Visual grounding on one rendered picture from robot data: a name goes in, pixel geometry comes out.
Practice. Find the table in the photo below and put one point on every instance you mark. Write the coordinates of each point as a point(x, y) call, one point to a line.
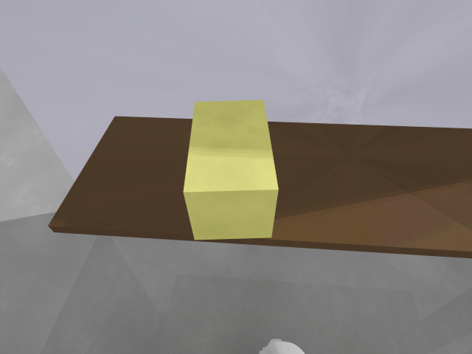
point(373, 188)

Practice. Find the carton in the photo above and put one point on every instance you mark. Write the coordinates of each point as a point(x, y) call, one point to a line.
point(230, 185)

